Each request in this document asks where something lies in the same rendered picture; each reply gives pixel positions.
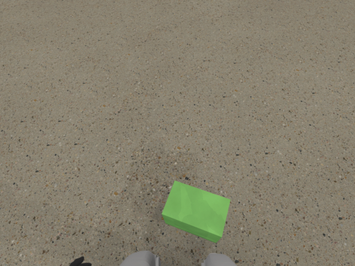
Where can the robot left thigh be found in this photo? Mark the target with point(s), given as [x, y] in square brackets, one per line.
[142, 258]

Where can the robot thigh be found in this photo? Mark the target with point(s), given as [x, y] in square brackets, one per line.
[218, 260]
[142, 258]

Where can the carton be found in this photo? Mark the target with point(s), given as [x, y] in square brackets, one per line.
[196, 211]

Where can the robot right thigh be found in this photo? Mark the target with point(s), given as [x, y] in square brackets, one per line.
[218, 260]

